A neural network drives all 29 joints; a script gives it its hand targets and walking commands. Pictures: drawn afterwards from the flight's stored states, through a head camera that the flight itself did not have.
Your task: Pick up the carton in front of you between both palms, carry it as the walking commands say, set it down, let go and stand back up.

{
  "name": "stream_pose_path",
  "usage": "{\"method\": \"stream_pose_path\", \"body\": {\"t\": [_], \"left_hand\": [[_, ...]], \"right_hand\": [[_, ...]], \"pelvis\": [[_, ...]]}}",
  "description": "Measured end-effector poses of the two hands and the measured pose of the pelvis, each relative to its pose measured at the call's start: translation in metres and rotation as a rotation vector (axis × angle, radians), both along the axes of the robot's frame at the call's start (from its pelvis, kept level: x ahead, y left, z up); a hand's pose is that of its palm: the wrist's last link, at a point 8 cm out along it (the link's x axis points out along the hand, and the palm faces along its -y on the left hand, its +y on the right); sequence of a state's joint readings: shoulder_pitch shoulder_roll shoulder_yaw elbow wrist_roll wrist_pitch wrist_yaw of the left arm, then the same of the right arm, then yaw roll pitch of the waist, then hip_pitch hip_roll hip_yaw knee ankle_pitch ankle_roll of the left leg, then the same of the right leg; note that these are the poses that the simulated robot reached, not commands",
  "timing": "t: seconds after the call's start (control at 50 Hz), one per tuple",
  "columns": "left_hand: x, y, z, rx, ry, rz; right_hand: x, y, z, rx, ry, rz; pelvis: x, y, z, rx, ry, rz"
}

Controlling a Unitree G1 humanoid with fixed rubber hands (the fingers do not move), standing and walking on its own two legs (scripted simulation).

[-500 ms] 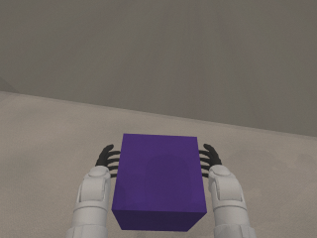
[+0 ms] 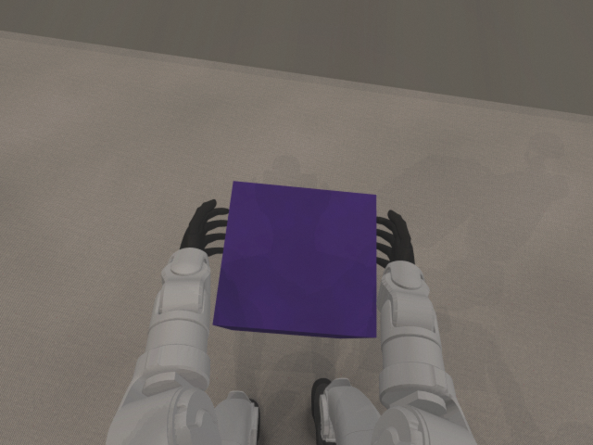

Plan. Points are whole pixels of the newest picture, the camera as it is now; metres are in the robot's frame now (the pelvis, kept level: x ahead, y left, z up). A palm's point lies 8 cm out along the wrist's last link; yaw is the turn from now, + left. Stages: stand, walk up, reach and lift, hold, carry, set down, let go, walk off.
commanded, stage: set down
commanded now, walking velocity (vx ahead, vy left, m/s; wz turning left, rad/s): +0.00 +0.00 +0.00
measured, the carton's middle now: (294, 271) +0.37 -0.01 -0.14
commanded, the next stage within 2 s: none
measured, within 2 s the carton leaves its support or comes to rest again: neither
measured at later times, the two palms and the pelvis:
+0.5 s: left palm (220, 253) +0.43 +0.13 -0.21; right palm (373, 275) +0.38 -0.16 -0.20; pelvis -0.02 +0.03 -0.13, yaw +0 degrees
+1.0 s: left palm (239, 258) +0.48 +0.11 -0.37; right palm (360, 287) +0.40 -0.17 -0.36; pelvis -0.05 +0.02 -0.26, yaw +0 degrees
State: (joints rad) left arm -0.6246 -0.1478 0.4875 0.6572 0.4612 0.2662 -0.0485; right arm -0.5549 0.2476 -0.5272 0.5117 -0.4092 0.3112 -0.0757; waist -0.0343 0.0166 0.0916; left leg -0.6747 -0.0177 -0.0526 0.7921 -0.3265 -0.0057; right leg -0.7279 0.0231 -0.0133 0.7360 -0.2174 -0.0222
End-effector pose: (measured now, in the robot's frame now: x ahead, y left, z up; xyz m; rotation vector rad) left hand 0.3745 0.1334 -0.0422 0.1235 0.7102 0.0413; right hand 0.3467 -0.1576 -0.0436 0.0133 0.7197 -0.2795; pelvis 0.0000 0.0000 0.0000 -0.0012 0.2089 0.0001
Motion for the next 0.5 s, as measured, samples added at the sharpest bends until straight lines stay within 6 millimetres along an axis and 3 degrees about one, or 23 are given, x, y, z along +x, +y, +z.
{"method": "stream_pose_path", "body": {"t": [0.08,0.16,0.5], "left_hand": [[0.004,0.004,-0.049,-0.014,-0.018,0.009],[0.014,0.008,-0.084,-0.039,-0.057,0.029],[0.058,-0.006,-0.163,-0.065,-0.032,-0.026]], "right_hand": [[0.001,0.005,-0.048,-0.003,-0.018,-0.027],[0.007,0.011,-0.082,0.007,-0.059,-0.057],[0.033,-0.003,-0.159,0.026,-0.043,-0.099]], "pelvis": [[-0.006,0.008,-0.021,0.004,0.144,-0.005],[-0.009,0.016,-0.047,0.001,0.275,0.002],[-0.020,0.035,-0.135,-0.009,0.496,-0.003]]}}
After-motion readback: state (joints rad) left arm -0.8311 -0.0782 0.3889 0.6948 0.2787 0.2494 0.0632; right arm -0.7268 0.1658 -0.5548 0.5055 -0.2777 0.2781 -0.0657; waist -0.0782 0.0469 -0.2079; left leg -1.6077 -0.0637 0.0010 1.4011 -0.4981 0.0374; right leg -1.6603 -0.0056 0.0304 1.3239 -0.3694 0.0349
